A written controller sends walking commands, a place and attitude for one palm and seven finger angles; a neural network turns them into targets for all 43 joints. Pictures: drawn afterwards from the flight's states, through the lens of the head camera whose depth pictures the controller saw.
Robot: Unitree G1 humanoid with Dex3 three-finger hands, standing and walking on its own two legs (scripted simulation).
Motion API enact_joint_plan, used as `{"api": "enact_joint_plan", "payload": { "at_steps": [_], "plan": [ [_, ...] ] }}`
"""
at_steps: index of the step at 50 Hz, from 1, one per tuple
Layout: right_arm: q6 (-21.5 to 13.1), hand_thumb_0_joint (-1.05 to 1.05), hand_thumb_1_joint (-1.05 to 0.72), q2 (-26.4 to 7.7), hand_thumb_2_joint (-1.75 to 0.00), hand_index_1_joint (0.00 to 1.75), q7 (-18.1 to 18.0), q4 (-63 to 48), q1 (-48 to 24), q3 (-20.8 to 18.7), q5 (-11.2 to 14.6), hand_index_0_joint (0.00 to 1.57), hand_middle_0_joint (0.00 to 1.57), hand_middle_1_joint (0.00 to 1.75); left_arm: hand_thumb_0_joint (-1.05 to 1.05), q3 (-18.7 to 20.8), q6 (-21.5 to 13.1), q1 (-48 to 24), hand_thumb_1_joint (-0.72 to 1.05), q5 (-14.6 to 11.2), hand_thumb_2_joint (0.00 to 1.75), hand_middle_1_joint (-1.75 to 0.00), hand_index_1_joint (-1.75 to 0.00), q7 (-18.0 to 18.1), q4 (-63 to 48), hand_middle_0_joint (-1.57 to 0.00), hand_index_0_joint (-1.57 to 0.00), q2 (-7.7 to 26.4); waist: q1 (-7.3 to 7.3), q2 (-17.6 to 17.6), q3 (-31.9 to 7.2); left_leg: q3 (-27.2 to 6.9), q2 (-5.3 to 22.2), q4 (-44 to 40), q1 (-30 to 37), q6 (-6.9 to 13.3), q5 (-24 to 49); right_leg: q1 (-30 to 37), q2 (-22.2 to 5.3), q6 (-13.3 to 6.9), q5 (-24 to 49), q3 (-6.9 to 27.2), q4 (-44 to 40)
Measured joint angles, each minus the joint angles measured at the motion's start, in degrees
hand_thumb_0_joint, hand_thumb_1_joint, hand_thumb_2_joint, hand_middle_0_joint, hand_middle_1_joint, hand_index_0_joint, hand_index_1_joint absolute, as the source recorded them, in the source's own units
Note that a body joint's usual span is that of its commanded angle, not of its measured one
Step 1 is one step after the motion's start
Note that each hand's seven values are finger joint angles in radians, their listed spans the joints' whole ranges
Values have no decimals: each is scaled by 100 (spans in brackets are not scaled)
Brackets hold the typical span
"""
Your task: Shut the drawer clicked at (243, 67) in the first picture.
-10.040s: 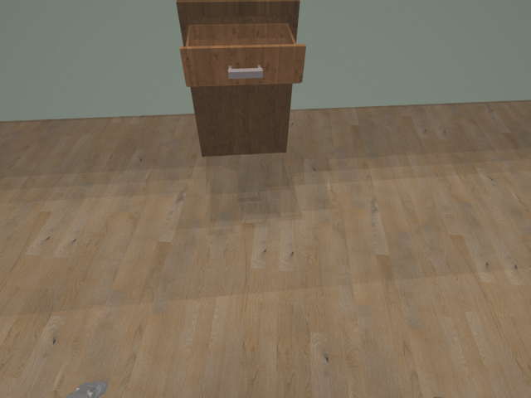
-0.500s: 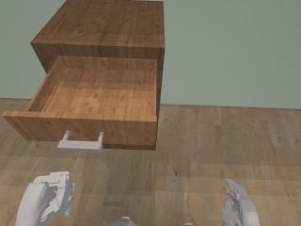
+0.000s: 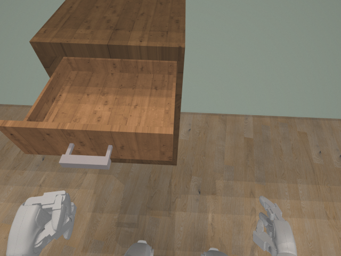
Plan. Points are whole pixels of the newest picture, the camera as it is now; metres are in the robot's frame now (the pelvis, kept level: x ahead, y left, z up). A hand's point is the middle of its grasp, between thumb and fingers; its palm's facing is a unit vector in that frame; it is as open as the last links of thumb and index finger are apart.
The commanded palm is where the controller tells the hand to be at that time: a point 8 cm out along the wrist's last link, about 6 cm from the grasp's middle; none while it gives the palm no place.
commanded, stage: bring the fist close to the handle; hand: left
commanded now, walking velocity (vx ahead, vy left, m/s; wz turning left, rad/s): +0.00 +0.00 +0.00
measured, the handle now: (88, 154) +0.36 +0.26 -0.02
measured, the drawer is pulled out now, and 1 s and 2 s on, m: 0.30 0.30 0.27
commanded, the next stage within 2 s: push the drawer shut in 1.20 s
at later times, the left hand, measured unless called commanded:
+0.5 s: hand (85, 207) +0.22 +0.21 +0.01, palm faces -0.01 -1.00 -0.04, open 3.3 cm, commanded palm +0.20 +0.27 +0.02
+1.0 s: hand (92, 193) +0.26 +0.21 -0.02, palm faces -0.02 -1.00 -0.05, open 3.3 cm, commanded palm +0.23 +0.27 -0.01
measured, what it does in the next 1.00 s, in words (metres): lowers itself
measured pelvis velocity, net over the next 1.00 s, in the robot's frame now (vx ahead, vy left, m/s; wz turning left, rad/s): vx -0.02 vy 0.02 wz -0.03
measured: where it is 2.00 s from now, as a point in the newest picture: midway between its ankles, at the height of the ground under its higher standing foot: outside the picture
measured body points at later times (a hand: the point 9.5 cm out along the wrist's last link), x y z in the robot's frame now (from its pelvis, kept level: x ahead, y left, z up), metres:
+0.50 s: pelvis -0.01 +0.02 -0.03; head +0.07 +0.02 +0.41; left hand +0.21 +0.26 +0.02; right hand +0.17 -0.23 -0.11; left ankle +0.01 +0.14 -0.66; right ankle +0.01 -0.12 -0.66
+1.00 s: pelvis -0.02 +0.02 -0.06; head +0.09 +0.03 +0.38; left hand +0.25 +0.27 -0.01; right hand +0.16 -0.23 -0.14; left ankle +0.01 +0.14 -0.66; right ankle +0.01 -0.12 -0.66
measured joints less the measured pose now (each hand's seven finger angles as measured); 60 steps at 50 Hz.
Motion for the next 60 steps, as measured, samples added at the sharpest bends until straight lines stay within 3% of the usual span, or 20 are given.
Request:
{"api": "enact_joint_plan", "payload": {
  "at_steps": [6, 13, 26, 36, 44, 54, 60],
  "plan": [
    [43, 1, -90, 6, -90, 30, 20, 81, -2, -30, -32, 21, 20, 30, 2, -62, 83, -319, 90, 78, 90, -160, -160, -108, 272, -140, -140, -1, -68, -37, -34, 28, 7, 175, -239, 13, -68, -259, 3, 9, -53, 40, 180],
    [144, 1, -90, 48, -90, 30, 36, 153, 45, -82, -56, 21, 20, 30, 2, 110, -28, -539, 90, 47, 90, -160, -160, 3, 451, -139, -140, 52, -126, -72, -78, 75, 7, 357, -472, 38, -139, -512, 1, 37, -99, 99, 355],
    [144, 1, -90, -45, -90, 30, 75, 94, -46, 2, -129, 21, 20, 30, 2, -166, -180, -1192, 90, 176, 90, -160, -160, 43, 774, -140, -140, 1, -120, -73, -121, 103, -56, 962, -1275, 131, -274, -1297, -66, 116, -202, 167, 915],
    [368, 1, -90, -28, -90, 30, 156, -29, -78, 77, -147, 21, 20, 30, 2, -147, -23, -1656, 90, 270, 90, -160, -160, 232, 981, -139, -140, 73, -161, -92, -217, 125, -64, 1261, -1727, 157, -334, -1757, -75, 140, -246, 212, 1207],
    [454, 1, -90, -108, -90, 30, 149, -25, -97, 97, -169, 21, 20, 30, 2, -78, -114, -2093, 90, 309, 90, -160, -160, 255, 1324, -140, -140, 138, -183, -129, -230, 95, -60, 1531, -2097, 149, -396, -2121, -70, 130, -309, 203, 1472],
    [609, 1, -90, -115, -90, 30, 177, -48, -38, 56, -108, 21, 20, 30, 2, -37, 74, -1909, 90, 196, 90, -160, -160, 239, 1049, -139, -140, 200, -197, -44, -256, 110, -48, 1403, -2005, 150, -375, -2036, -53, 134, -279, 212, 1340],
    [586, 1, -90, -144, -90, 30, 150, -70, -31, 72, -117, 21, 20, 30, 2, -33, 8, -1936, 90, 192, 90, -160, -160, 284, 1251, -140, -140, 139, -179, -62, -292, 111, -56, 1409, -2015, 142, -392, -2056, -62, 128, -311, 215, 1371]
  ]
}}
